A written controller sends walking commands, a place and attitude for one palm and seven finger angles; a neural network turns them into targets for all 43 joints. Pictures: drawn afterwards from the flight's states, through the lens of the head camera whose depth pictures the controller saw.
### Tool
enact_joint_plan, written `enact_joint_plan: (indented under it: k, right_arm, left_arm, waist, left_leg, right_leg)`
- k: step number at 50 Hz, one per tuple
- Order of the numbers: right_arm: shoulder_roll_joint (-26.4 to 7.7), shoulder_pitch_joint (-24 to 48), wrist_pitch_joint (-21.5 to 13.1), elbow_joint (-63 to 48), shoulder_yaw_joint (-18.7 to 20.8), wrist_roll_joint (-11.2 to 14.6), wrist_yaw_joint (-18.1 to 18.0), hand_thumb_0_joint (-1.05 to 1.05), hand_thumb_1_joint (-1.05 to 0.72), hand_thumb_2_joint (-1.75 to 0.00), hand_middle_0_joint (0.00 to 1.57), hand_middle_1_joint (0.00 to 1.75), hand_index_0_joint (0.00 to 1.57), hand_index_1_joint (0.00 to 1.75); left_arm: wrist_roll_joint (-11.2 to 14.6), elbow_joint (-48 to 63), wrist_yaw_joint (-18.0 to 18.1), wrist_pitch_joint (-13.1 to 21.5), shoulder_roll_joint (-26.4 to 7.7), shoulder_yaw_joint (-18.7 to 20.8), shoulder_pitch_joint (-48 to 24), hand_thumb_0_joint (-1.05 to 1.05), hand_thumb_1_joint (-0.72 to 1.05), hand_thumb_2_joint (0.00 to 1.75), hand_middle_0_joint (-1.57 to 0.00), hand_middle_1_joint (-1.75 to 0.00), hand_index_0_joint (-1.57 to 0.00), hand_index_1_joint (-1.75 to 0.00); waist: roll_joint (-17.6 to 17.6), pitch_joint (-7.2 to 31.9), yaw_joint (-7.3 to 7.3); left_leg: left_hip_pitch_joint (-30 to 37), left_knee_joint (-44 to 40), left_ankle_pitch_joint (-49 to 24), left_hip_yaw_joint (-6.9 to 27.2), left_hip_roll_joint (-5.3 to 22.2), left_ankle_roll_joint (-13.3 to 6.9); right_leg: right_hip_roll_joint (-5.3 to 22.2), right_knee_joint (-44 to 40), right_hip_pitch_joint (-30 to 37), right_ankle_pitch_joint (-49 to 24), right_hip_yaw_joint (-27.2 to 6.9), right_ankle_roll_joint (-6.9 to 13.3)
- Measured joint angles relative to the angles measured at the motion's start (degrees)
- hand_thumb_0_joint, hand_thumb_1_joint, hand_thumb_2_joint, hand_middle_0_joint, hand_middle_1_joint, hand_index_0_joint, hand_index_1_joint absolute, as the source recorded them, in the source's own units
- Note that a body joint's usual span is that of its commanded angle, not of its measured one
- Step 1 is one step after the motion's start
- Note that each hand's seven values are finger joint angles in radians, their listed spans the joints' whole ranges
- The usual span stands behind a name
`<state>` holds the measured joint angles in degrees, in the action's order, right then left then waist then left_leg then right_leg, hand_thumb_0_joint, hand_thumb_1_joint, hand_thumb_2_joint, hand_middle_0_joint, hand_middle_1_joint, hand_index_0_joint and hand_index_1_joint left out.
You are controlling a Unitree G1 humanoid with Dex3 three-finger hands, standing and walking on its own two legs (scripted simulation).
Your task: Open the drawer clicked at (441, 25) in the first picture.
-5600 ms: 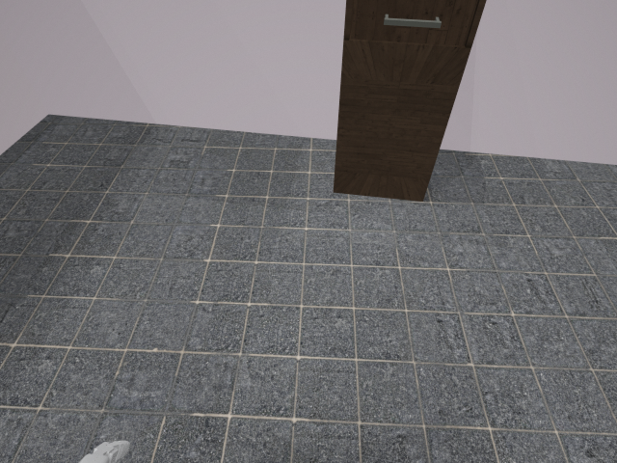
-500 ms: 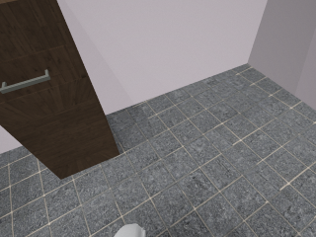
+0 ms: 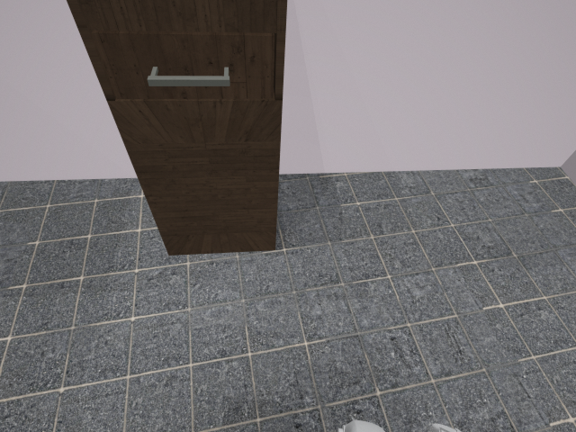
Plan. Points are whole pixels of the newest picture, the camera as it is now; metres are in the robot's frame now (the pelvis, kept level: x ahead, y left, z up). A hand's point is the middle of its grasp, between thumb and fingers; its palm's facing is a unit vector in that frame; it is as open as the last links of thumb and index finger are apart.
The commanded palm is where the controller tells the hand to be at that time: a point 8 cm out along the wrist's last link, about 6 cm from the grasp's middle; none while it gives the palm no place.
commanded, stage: turn to face it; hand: left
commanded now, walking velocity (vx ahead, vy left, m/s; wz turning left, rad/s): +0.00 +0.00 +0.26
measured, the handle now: (190, 76) +0.81 +0.29 +0.03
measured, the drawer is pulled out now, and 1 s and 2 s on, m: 0.00 0.00 0.00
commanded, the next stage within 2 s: take the last steps up to it in 0.22 s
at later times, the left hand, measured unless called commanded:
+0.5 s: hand out of the picture +0.00 +0.14 -0.15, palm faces +0.20 -0.94 -0.26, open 7.3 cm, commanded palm none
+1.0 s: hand out of the picture +0.00 +0.20 -0.18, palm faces +0.22 -0.97 -0.12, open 7.4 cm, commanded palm none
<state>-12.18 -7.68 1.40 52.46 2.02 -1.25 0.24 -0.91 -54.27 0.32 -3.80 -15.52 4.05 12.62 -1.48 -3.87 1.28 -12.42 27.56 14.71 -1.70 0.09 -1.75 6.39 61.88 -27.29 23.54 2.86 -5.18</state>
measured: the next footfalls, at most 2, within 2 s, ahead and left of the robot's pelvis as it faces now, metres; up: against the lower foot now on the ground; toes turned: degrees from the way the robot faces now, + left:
right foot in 0.22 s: +0.04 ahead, -0.13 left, +0.00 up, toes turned -1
left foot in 0.78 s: +0.02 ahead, +0.11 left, +0.00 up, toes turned +18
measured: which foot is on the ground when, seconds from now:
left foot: down 0.00-0.24, up 0.26-0.76, down 0.78-1.00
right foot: up 0.00-0.20, down 0.22-0.78, up 0.80-1.00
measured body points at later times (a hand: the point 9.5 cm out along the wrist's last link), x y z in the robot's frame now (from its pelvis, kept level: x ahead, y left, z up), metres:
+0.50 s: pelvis -0.02 -0.05 +0.01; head -0.01 -0.09 +0.45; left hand -0.01 +0.19 -0.13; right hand +0.04 -0.30 -0.16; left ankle -0.08 +0.10 -0.66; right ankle +0.00 -0.13 -0.74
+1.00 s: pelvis +0.05 +0.04 +0.01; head +0.05 +0.06 +0.46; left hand -0.01 +0.25 -0.17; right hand +0.08 -0.19 -0.14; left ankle -0.01 +0.10 -0.74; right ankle +0.10 -0.11 -0.65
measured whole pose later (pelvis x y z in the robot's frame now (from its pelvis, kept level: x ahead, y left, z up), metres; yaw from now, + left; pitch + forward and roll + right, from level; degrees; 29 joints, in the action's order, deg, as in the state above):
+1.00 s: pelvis +0.05 +0.04 +0.01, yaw +10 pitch -1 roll -1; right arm -7.8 -19.9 -3.7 62.5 1.4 -1.2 -1.7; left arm -1.9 -64.3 -1.0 -0.4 -10.2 3.3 18.6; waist -2.2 -0.6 0.5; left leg -1.6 18.3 15.5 -8.7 0.5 -2.9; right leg 5.4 61.7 -30.2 13.6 3.4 -0.9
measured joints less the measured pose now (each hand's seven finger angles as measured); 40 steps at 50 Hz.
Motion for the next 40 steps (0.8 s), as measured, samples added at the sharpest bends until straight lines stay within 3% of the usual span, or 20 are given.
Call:
enact_joint_plan:
  k: [8, 11, 13, 15, 18, 22, 29, 35, 38, 40]
  right_arm:
    - [0.51, -2.26, 0.67, 1.21, 0.11, -0.43, 0.07, 0.0, -0.9, -0.9, 0.2, 0.3, 0.21, 0.3]
    - [0.17, -3.45, 0.99, 2.02, 0.47, -0.19, 0.11, 0.0, -0.9, -0.9, 0.2, 0.3, 0.21, 0.3]
    - [-0.72, -3.98, 1.47, 2.79, 1.1, 0.25, 0.04, 0.01, -0.9, -0.9, 0.2, 0.3, 0.21, 0.3]
    - [-1.16, -4.83, 2.43, 3.5, 1.65, 0.21, 0.0, 0.01, -0.9, -0.9, 0.2, 0.3, 0.2, 0.3]
    - [-1.56, -5.6, 3.19, 4.8, 2.15, -0.08, 0.35, 0.01, -0.9, -0.9, 0.2, 0.3, 0.2, 0.3]
    - [-1.73, -7.03, 2.92, 6.21, 2.46, -0.62, 0.83, 0.01, -0.91, -0.9, 0.2, 0.3, 0.2, 0.3]
    - [-0.99, -8.01, 2.16, 8.44, 2.23, -0.93, 1.28, 0.01, -0.91, -0.9, 0.2, 0.3, 0.2, 0.3]
    - [0.75, -5.59, 0.6, 8.25, 1.42, -0.48, 1.29, 0.01, -0.91, -0.9, 0.19, 0.3, 0.2, 0.3]
    - [1.84, -4.65, -1.12, 7.49, 0.75, -0.22, 1.03, 0.01, -0.91, -0.9, 0.19, 0.3, 0.2, 0.3]
    - [2.84, -4.29, -2.61, 7.26, 0.5, -0.28, 0.45, 0.01, -0.91, -0.9, 0.2, 0.3, 0.2, 0.3]
  left_arm:
    - [0.31, 1.21, 0.32, 0.51, 2.31, -0.97, -2.44, 0.01, 0.91, 0.9, -0.2, -0.3, -0.2, -0.3]
    - [0.41, 1.61, 0.36, 1.78, 3.36, -1.46, -2.4, 0.01, 0.91, 0.9, -0.2, -0.3, -0.2, -0.3]
    - [-0.05, 1.31, 0.5, 2.75, 4.85, -2.05, -2.49, 0.01, 0.91, 0.9, -0.2, -0.3, -0.2, -0.3]
    - [-0.2, 1.44, 0.46, 3.14, 5.82, -2.66, -1.86, 0.01, 0.91, 0.9, -0.2, -0.3, -0.2, -0.3]
    - [-0.13, 1.12, 0.63, 2.98, 6.74, -2.76, -0.7, 0.01, 0.9, 0.9, -0.2, -0.3, -0.2, -0.3]
    - [-0.09, -0.33, 0.59, 3.75, 7.32, -2.66, 1.27, 0.01, 0.91, 0.9, -0.2, -0.3, -0.2, -0.3]
    - [-0.69, -4.1, 0.3, 5.53, 6.87, -2.27, 6.75, 0.01, 0.91, 0.9, -0.2, -0.3, -0.2, -0.3]
    - [-1.02, -8.89, -0.13, 5.38, 6.42, -2.05, 11.52, 0.01, 0.91, 0.9, -0.2, -0.3, -0.2, -0.3]
    - [-0.66, -11.25, -0.25, 4.72, 6.19, -1.75, 13.62, 0.01, 0.91, 0.9, -0.2, -0.3, -0.2, -0.3]
    - [-0.32, -12.67, -0.42, 3.73, 6.11, -1.72, 14.39, 0.01, 0.91, 0.9, -0.2, -0.3, -0.2, -0.3]
  waist:
    - [1.77, 0.63, -1.91]
    - [2.58, 1.03, -2.24]
    - [4.88, 0.64, -2.65]
    - [5.34, 0.95, -2.81]
    - [5.12, 1.31, -2.54]
    - [4.91, 2.08, -2.33]
    - [3.31, 3.74, -0.22]
    - [1.47, 4.12, 2.11]
    - [0.88, 4.34, 2.41]
    - [0.14, 4.32, 1.9]
  left_leg:
    - [-0.64, -0.05, -0.98, 1.91, -1.13, 1.01]
    - [-2.54, 2.95, 0.13, 2.45, -1.53, 2.18]
    - [-5.09, 9.03, 5.07, 3.59, -0.93, 2.63]
    - [-8.74, 19.31, 10.91, 3.97, -1.71, 2.95]
    - [-12.51, 31.89, 9.24, 3.33, -1.12, 3.55]
    - [-13.29, 36.14, 3.72, 2.88, 1.42, 4.57]
    - [-9.54, 25.88, 3.43, 0.13, 4.71, 4.69]
    - [-5.76, 13.1, 6.69, -2.95, 4.49, 3.33]
    - [-1.47, 3.53, 4.16, -5.12, 3.95, 2.8]
    - [-0.25, 2.0, 1.5, -5.7, 3.29, 1.17]
  right_leg:
    - [-2.55, -15.85, 6.2, 0.62, -0.39, 0.51]
    - [-3.7, -27.59, 11.53, -6.14, 0.41, 1.49]
    - [-4.64, -28.11, 12.1, -6.8, 2.03, 5.21]
    - [-4.0, -28.4, 12.61, -6.17, 3.26, 7.28]
    - [-3.33, -31.27, 14.16, -7.39, 4.36, 7.79]
    - [-3.36, -35.29, 16.03, -9.38, 6.1, 7.94]
    - [-3.39, -40.15, 18.22, -11.25, 7.9, 7.69]
    - [-3.09, -41.21, 19.12, -11.16, 8.1, 6.28]
    - [-2.91, -38.39, 18.81, -9.09, 8.07, 5.03]
    - [-2.23, -31.57, 16.61, -3.52, 7.02, 4.71]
